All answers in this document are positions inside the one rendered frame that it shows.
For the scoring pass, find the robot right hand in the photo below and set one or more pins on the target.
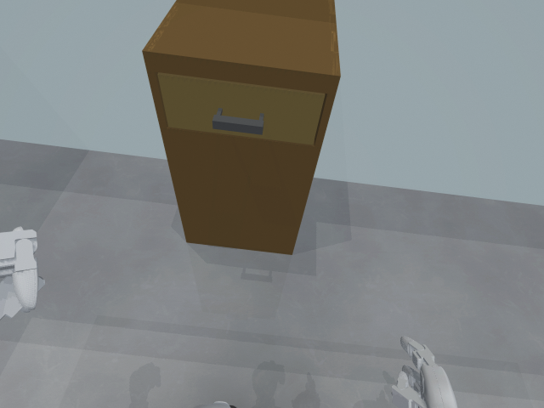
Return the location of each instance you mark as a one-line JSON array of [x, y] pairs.
[[430, 388]]

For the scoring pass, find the robot left hand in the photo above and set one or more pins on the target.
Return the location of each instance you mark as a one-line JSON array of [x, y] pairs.
[[19, 288]]

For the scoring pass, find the drawer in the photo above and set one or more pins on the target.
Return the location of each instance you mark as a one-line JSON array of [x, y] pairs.
[[289, 115]]

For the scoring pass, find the handle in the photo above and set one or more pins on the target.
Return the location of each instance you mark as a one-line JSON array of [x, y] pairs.
[[237, 124]]

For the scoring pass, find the cabinet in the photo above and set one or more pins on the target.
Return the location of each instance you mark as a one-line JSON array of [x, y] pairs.
[[235, 191]]

